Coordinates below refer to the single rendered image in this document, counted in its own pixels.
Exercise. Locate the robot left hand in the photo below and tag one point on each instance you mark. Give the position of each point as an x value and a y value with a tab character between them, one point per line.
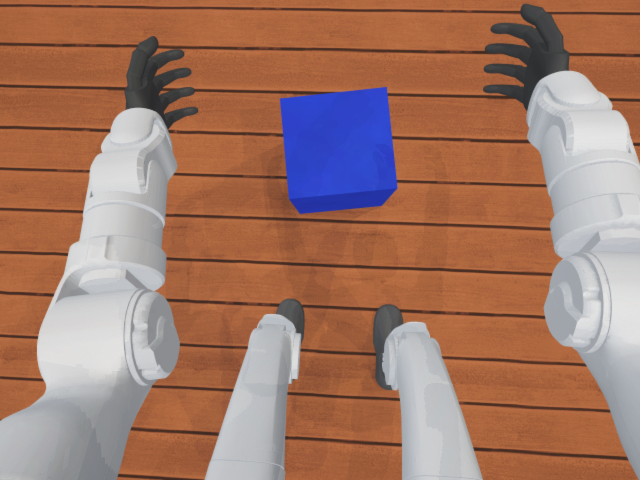
144	87

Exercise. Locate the robot right forearm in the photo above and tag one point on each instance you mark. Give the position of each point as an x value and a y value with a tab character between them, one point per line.
591	168

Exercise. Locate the left robot upper arm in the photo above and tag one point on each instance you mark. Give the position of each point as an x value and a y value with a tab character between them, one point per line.
99	354

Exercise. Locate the left robot thigh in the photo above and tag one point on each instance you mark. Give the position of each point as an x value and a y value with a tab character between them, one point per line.
251	442

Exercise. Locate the carton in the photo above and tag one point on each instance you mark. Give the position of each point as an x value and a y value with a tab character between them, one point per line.
338	150

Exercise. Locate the robot right hand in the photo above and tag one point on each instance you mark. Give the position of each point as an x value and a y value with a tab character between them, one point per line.
546	54

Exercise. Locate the robot left forearm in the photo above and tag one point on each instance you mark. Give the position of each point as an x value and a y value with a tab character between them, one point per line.
120	245

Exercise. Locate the right robot upper arm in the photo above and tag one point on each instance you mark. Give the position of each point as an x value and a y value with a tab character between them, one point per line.
593	305

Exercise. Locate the robot left foot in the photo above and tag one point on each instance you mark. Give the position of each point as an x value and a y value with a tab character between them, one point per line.
293	310

